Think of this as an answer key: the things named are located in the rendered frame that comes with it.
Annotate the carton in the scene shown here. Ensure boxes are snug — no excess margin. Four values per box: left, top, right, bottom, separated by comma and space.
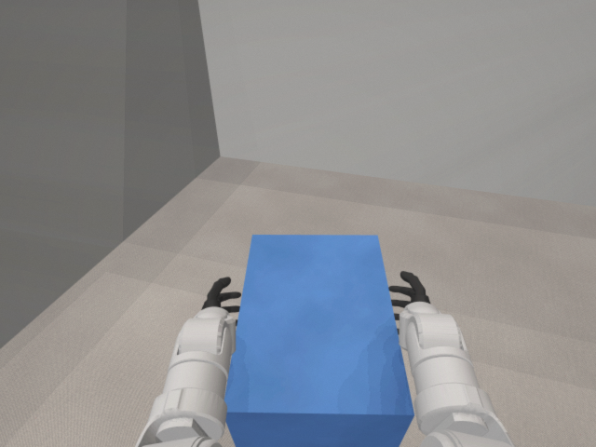
224, 235, 414, 447

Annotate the right robot hand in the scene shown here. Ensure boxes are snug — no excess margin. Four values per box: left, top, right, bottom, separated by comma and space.
388, 271, 430, 334

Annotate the left robot forearm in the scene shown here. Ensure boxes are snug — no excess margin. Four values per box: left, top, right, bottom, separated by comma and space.
135, 306, 236, 447

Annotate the right robot forearm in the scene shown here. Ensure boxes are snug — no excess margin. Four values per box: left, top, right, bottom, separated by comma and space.
399, 302, 516, 447

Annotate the left robot hand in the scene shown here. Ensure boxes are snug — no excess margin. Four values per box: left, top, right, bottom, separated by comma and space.
201, 277, 241, 326

